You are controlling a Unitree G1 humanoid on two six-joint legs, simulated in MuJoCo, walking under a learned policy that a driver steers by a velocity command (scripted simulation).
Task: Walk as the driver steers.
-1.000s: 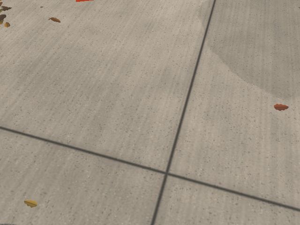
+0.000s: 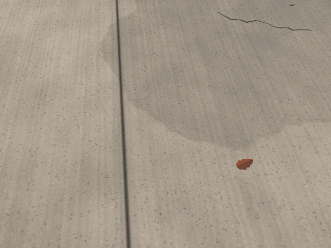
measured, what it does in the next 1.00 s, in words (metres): walks ahead, turning left: right foot, then left foot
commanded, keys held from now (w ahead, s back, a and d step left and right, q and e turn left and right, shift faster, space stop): w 0.42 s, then w+q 0.58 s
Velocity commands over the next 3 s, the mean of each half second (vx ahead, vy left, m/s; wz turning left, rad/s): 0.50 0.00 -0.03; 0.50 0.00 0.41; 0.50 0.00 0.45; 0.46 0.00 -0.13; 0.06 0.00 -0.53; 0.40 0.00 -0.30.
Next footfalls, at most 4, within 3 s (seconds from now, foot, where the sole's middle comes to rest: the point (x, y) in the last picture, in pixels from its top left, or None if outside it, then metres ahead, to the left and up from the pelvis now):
0.46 right None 0.40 -0.11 -0.76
1.00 left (153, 202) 0.65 0.11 -0.76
1.54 right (160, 135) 1.01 0.09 -0.76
2.04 left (108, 111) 1.14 0.37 -0.76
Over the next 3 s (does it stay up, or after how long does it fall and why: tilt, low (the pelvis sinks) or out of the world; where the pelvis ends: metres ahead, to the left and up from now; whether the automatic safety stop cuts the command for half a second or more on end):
stays up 1.20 0.24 0.00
